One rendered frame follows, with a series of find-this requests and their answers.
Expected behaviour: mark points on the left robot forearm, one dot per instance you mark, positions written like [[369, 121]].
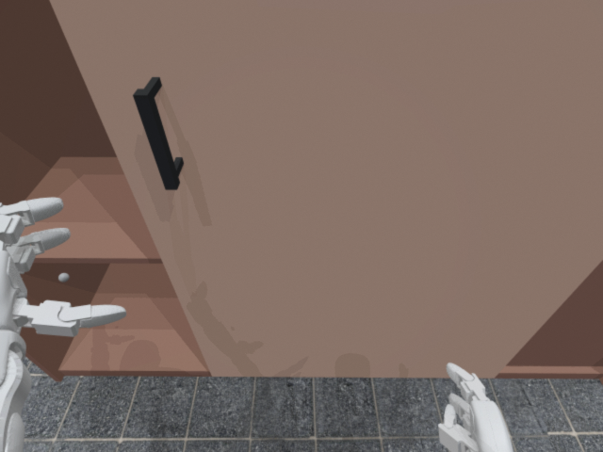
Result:
[[15, 386]]

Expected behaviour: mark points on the handle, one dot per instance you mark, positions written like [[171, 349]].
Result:
[[145, 101]]

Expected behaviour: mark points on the robot left hand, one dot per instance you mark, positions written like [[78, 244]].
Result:
[[17, 256]]

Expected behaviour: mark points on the wardrobe door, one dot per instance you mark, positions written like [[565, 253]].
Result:
[[370, 188], [573, 335]]

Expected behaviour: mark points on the robot right hand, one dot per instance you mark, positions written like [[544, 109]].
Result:
[[484, 427]]

